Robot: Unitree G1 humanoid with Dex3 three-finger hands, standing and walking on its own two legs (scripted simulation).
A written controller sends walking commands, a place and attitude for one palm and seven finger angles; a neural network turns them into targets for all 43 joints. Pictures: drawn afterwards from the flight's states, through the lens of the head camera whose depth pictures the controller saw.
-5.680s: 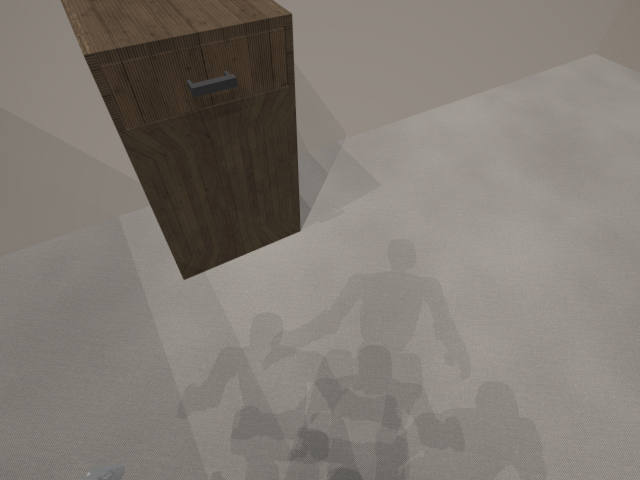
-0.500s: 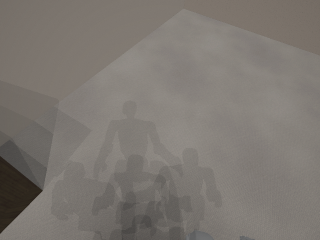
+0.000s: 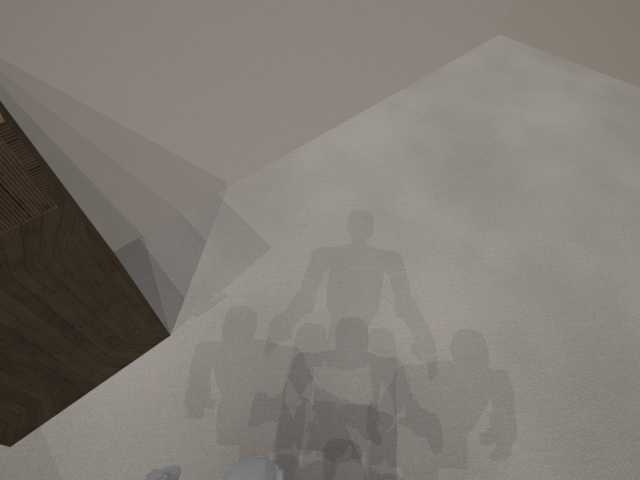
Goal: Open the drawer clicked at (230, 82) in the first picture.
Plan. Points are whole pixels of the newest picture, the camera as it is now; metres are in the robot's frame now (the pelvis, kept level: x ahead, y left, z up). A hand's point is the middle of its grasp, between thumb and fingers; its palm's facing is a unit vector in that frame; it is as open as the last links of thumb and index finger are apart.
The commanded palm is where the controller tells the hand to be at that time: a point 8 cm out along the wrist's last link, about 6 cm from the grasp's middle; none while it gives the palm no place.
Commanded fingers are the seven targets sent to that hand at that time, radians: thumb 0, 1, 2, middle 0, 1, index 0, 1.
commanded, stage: turn to face it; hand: left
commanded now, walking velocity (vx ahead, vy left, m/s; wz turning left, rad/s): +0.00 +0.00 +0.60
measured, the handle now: out of the picture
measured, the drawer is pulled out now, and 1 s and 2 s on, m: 0.00 0.00 0.00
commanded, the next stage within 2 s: take the last steps up to it in 1.08 s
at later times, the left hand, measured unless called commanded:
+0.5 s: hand out of the picture +0.06 +0.27 -0.15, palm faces +0.29 -0.92 -0.26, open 7.4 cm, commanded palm none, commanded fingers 0.00 0.90 0.90 -0.20 -0.30 -0.20 -0.30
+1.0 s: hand out of the picture -0.09 +0.22 -0.18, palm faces +0.56 -0.79 -0.25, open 7.4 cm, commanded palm none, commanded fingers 0.00 0.90 0.90 -0.20 -0.30 -0.20 -0.30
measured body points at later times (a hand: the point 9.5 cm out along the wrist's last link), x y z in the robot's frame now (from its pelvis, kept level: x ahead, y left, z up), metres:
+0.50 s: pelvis +0.00 +0.04 +0.00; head +0.03 +0.05 +0.45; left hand +0.04 +0.32 -0.13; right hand +0.14 -0.19 -0.13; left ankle +0.00 +0.13 -0.74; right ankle +0.04 -0.12 -0.69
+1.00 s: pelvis -0.02 +0.02 -0.01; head +0.01 +0.05 +0.44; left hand -0.12 +0.26 -0.16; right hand +0.20 -0.16 -0.14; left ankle -0.08 +0.12 -0.73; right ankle +0.05 -0.11 -0.74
